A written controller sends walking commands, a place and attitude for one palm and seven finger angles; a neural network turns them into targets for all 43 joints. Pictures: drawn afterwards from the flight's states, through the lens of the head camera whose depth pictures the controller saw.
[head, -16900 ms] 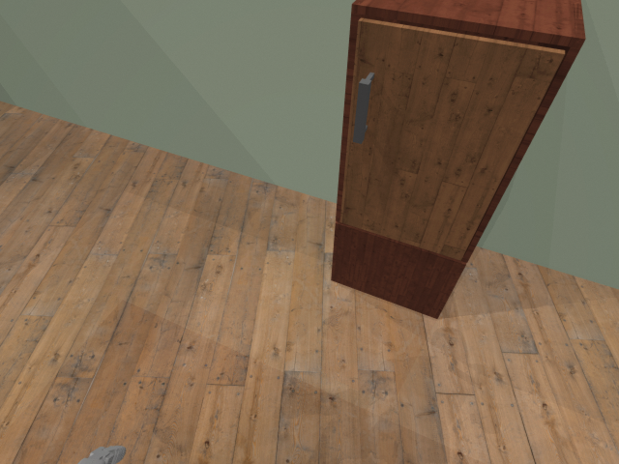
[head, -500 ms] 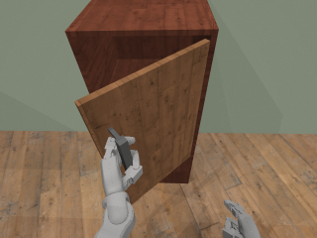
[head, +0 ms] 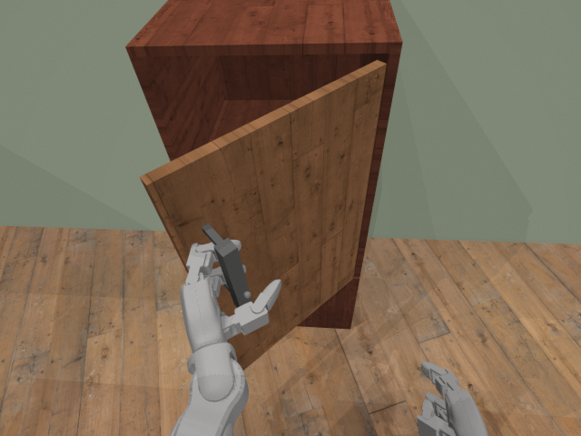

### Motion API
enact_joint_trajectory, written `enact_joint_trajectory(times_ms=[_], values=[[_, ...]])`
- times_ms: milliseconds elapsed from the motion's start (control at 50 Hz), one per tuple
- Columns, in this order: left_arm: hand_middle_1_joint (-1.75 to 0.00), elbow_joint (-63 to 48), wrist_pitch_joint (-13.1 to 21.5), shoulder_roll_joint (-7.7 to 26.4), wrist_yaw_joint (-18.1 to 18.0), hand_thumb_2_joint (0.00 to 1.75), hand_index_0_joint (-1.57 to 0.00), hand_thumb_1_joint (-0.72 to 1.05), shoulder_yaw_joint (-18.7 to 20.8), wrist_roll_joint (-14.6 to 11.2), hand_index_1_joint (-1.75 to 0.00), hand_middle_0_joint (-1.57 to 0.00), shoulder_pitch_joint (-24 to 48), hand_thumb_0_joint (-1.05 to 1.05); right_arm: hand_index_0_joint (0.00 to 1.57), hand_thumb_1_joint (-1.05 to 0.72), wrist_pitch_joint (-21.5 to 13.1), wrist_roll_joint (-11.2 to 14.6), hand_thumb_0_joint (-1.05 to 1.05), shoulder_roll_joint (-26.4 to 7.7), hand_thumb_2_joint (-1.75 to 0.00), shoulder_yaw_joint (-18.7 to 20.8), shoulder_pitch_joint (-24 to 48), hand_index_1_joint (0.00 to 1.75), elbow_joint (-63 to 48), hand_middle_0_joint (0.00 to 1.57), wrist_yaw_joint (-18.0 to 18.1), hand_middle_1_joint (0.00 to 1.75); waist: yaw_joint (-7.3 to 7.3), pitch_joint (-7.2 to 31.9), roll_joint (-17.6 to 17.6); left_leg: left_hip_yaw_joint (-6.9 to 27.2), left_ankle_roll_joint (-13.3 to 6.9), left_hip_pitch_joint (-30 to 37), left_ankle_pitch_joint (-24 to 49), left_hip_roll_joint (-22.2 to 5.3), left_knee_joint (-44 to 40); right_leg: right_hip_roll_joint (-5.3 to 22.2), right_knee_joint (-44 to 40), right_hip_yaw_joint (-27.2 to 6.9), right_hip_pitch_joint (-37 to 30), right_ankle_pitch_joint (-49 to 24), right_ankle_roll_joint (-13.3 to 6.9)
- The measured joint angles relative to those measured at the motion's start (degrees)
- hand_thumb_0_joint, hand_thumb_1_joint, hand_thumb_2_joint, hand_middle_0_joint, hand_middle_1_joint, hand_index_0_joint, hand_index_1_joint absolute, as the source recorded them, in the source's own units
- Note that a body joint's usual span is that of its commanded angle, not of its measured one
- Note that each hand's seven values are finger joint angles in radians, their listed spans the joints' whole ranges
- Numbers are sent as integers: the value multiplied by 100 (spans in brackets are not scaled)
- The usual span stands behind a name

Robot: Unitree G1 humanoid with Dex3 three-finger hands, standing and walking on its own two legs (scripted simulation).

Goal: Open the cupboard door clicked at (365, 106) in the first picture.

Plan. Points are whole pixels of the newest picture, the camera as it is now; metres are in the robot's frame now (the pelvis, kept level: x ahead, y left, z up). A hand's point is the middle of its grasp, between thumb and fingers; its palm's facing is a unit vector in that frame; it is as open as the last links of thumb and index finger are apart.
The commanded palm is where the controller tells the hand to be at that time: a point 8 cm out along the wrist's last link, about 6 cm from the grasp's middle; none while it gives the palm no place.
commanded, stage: open thumb and fingers to let go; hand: left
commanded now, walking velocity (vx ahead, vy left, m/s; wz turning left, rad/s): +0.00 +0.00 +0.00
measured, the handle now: (227, 269) +0.33 +0.11 +0.07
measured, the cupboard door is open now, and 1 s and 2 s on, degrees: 45 45 45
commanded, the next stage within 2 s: slide the hand sideways off the handle in 0.46 s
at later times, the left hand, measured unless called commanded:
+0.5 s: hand (246, 289) +0.29 +0.08 +0.07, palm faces +0.29 -0.96 -0.03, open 14.9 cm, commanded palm +0.25 +0.11 +0.07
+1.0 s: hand (245, 315) +0.26 +0.07 +0.07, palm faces -0.12 -0.99 +0.02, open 16.2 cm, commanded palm +0.22 +0.13 +0.07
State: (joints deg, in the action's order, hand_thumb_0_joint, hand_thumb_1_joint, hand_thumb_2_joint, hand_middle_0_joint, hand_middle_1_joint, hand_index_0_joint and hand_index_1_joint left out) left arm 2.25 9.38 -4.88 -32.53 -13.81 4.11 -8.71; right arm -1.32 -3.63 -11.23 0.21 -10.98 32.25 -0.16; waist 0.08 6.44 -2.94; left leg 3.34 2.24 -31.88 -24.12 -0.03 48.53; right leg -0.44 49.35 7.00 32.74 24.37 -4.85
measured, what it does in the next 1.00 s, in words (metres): stands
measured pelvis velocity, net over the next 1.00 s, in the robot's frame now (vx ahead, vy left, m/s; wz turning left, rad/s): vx -0.01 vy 0.05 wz -0.05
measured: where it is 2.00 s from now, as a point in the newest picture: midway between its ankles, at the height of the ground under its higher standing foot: outside the picture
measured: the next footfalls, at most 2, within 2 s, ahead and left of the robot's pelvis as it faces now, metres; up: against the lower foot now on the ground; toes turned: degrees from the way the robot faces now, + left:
none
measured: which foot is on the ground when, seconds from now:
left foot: down 0.00-1.00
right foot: down 0.00-1.00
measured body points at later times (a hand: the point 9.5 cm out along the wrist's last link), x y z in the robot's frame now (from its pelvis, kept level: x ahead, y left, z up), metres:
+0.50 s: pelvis -0.01 +0.03 +0.00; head +0.01 +0.01 +0.45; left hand +0.27 +0.13 +0.08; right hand +0.17 -0.18 -0.10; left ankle +0.01 +0.15 -0.70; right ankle +0.01 -0.06 -0.70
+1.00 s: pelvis -0.01 +0.05 -0.01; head +0.02 +0.03 +0.44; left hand +0.26 +0.13 +0.07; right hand +0.15 -0.17 -0.09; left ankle +0.01 +0.15 -0.70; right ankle +0.01 -0.06 -0.70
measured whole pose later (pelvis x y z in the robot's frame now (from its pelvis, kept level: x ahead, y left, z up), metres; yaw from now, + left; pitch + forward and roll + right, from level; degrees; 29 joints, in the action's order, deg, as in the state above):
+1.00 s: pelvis -0.01 +0.05 -0.01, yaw -3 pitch +7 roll +0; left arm -0.7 10.9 -0.4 -9.9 -16.4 0.0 -9.2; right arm -2.7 -0.5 -11.7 -1.8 -15.6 26.4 -0.6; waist -0.1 4.9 -2.3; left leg -0.8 -1.5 -33.9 -25.6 1.3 52.2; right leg 0.9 51.8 2.9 35.3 23.8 -1.2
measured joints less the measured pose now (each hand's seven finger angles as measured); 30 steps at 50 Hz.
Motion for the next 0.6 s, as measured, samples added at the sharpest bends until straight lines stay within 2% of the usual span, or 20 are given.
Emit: enact_joint_trajectory(times_ms=[140,240,440,580,600], values=[[-123,223,-27,-9,-73,42,-32,-23,-78,-17,-122,-32,235,0,20,-91,22,22,1,50,-90,-23,-48,30,19,20,12,30,-7,0,8,-75,-42,-41,-8,22,59,24,46,-74,56,-22,60],[-112,304,-66,-9,-128,35,-30,-39,-135,-1,-112,-30,338,0,20,-91,46,24,1,86,-90,-50,-68,30,31,20,-2,30,-8,7,27,-114,-88,-52,-22,25,98,26,41,-113,57,-47,101],[-74,507,-161,-19,-230,31,-26,-49,-286,27,-74,-26,644,-1,20,-91,99,37,1,115,-90,-84,38,30,32,20,-46,30,9,-21,37,-167,-174,-121,-72,50,242,51,109,-164,103,-56,179],[-59,599,-267,-45,-262,30,-34,-50,-336,-17,-65,-37,847,-1,20,-91,153,45,1,108,-90,-95,146,30,60,20,-69,30,75,-42,30,-160,-216,-188,-63,86,307,88,139,-157,142,-76,219],[-58,581,-257,-34,-157,30,-33,-50,-312,38,-63,-37,832,-1,20,-91,148,53,1,103,-90,-107,154,30,55,20,-81,30,75,-53,40,-162,-224,-203,-60,98,317,101,156,-158,159,-75,224]])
